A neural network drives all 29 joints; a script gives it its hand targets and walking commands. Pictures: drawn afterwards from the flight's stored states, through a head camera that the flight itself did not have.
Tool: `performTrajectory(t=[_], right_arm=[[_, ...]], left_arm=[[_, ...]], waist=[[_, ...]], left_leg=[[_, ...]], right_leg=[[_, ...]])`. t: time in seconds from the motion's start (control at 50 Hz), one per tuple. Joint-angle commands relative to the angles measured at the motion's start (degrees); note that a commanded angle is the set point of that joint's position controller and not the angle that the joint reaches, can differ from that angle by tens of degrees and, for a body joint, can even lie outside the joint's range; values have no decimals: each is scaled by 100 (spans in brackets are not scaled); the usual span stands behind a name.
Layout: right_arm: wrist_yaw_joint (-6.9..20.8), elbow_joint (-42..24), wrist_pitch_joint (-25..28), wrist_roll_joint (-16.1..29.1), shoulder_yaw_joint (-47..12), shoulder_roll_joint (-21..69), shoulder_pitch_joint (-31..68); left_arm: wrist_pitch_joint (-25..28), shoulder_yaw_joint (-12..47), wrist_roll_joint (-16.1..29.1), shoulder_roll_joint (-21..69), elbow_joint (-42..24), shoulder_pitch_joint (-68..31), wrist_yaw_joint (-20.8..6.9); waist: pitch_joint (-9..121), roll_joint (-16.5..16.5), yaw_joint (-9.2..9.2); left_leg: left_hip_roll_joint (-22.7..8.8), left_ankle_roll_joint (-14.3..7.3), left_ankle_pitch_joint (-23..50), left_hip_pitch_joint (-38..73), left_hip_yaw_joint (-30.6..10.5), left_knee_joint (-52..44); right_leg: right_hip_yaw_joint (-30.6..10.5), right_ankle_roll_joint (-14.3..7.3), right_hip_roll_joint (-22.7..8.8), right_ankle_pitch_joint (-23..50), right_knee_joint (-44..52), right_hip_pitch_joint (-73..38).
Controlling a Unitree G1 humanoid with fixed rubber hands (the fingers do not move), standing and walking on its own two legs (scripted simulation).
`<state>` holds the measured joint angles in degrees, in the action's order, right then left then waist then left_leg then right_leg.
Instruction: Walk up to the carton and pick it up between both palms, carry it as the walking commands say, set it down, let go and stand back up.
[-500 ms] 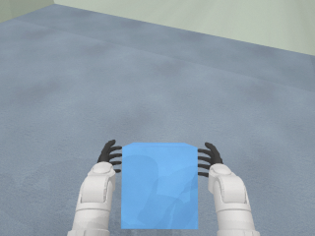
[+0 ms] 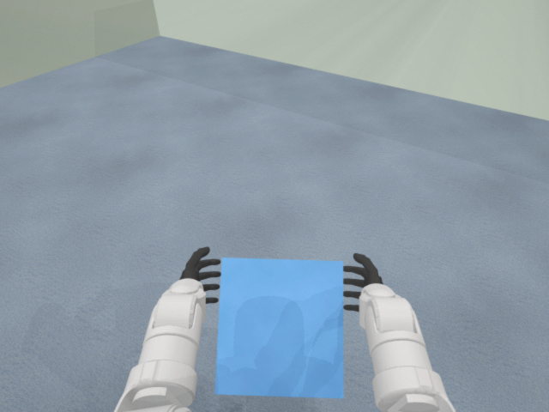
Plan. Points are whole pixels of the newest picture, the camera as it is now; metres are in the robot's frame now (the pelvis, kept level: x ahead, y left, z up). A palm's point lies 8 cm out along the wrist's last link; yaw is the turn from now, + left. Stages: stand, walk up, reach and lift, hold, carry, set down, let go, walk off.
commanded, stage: set down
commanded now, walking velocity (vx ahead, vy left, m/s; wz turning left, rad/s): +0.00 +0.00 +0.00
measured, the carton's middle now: (279, 313) +0.34 +0.00 -0.12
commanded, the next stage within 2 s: none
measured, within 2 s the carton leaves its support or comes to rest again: neither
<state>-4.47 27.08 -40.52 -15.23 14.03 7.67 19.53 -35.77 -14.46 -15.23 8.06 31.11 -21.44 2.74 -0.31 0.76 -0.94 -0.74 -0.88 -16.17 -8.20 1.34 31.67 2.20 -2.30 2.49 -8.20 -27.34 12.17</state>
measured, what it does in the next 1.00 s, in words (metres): lowers itself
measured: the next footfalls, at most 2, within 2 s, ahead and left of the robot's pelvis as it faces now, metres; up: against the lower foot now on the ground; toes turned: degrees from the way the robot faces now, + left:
none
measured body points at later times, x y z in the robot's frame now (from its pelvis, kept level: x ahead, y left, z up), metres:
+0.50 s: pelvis +0.02 +0.01 -0.01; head +0.13 +0.02 +0.43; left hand +0.36 +0.15 -0.07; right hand +0.36 -0.14 -0.07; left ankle +0.02 +0.11 -0.73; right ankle +0.08 -0.09 -0.73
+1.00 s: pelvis -0.02 +0.00 -0.07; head +0.19 +0.00 +0.33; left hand +0.36 +0.13 -0.17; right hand +0.35 -0.15 -0.18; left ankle +0.02 +0.11 -0.73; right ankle +0.08 -0.09 -0.73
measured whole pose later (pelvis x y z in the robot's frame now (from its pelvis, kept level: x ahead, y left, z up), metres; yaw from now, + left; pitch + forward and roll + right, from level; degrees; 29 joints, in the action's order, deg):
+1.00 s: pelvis -0.02 +0.00 -0.07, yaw +2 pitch +32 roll +1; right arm -9.8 34.8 -4.8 -14.7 19.0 7.7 28.8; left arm -2.6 -19.3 -15.7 11.0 35.0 -29.8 10.0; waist 6.2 0.7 1.4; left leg 1.5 -1.1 -20.2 -67.3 0.8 55.9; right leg 1.7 -2.3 0.6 -12.4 -52.0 71.4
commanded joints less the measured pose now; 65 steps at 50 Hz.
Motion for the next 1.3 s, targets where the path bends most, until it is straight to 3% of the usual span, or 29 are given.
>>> performTrajectory(t=[0.0,0.04,0.06,0.08,0.14,0.16,0.2,0.22,0.34,0.38,0.44,0.62,0.64,0.72,0.84,0.88,1.04,1.14,1.28], right_arm=[[1483,695,971,1006,-1655,6033,4321],[1483,958,1123,921,-1379,6031,4741],[1466,974,1197,891,-1355,6095,4790],[1456,958,1277,881,-1353,6060,4725],[1414,761,1578,786,-1510,5960,4127],[1416,696,1676,775,-1543,5859,4067],[1422,688,1841,670,-1462,5665,4029],[1443,694,1912,681,-1514,5617,3934],[1492,620,2476,600,-1784,5256,2833],[1476,646,2682,523,-1764,5125,2610],[1459,651,2992,443,-1815,5006,2364],[1309,562,3779,358,-2026,4463,2835],[1273,574,3834,356,-2039,4397,2897],[1078,311,4049,475,-2276,4142,3425],[733,-100,4255,789,-2584,3572,3992],[601,-108,4239,832,-2582,3397,4087],[337,886,4013,585,-1971,3153,4181],[338,928,4010,632,-2064,3327,4394],[355,222,4088,1104,-2683,3373,4916]], left_arm=[[938,1388,759,5238,514,-4366,-1814],[1050,994,575,5149,870,-4601,-1811],[1118,924,530,5139,976,-4510,-1819],[1159,916,476,5171,1061,-4343,-1815],[1301,1067,349,5356,1130,-3462,-1811],[1344,1117,285,5410,1148,-3270,-1777],[1494,1326,318,5475,896,-3468,-1728],[1547,1420,332,5555,859,-3389,-1691],[2033,1926,474,5695,555,-2365,-1462],[2231,2060,544,5684,502,-2287,-1408],[2552,2246,550,5512,311,-2208,-1304],[3341,2385,378,4793,361,-2563,-963],[3416,2467,401,4693,271,-2768,-917],[3621,2725,524,4377,199,-3265,-789],[3769,2832,679,3887,162,-3372,-427],[3782,2835,744,3672,102,-3540,-328],[3713,1973,446,3100,1072,-3684,-244],[3739,1844,469,3319,1209,-3836,-288],[3768,2414,928,3513,530,-4360,-200]], waist=[[1139,31,81],[1048,113,11],[1117,0,-31],[1233,-13,-49],[2048,-157,3],[2232,-38,-14],[2378,38,235],[2370,138,231],[3292,335,370],[3566,330,520],[3791,375,534],[4356,165,344],[4416,147,399],[4643,105,361],[5194,43,217],[5301,-10,267],[4144,-60,198],[4453,3,137],[6010,64,154]], left_leg=[[331,-428,-961,-2130,-588,-148],[265,-465,-1411,-2515,-572,-125],[272,-468,-1269,-2485,-557,-57],[287,-457,-938,-2413,-556,22],[307,-401,436,-2110,-721,132],[320,-371,507,-2204,-762,124],[333,-339,300,-2226,-873,78],[349,-310,315,-2287,-889,33],[494,-76,2167,-2332,-1071,272],[514,-18,2518,-2417,-1120,389],[552,23,2801,-2774,-1126,566],[680,5,1678,-4164,-867,1142],[682,8,1516,-4233,-852,1219],[748,3,841,-4690,-762,1560],[817,-13,413,-4893,-633,2074],[835,-16,267,-4963,-576,2228],[849,-68,-543,-6063,-522,2766],[908,-28,-357,-6458,-520,3097],[980,99,630,-6586,-546,3693]], right_leg=[[-1412,159,-268,-1887,170,-1200],[-1495,167,-264,-2489,111,-1181],[-1521,184,-284,-2461,128,-1146],[-1532,197,-319,-2127,99,-1061],[-1477,231,-353,-9,-263,-1022],[-1453,202,-324,327,-402,-1115],[-1311,134,-236,214,-487,-976],[-1237,92,-199,299,-536,-946],[-1117,-19,-57,2494,-1012,-734],[-1135,-36,-29,2742,-1110,-483],[-1190,-42,-16,3008,-1283,-93],[-1192,70,62,2354,-1905,984],[-1162,85,88,2161,-1994,1181],[-1097,107,151,1459,-2313,1597],[-991,138,183,790,-2733,2075],[-968,151,172,578,-2803,2185],[-1038,158,217,-625,-3034,3085],[-1082,181,284,-335,-3383,3243],[-1062,243,342,1120,-4219,3250]])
